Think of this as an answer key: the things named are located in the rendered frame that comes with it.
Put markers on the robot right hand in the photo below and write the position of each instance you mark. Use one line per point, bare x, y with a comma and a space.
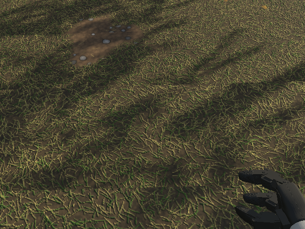
287, 205

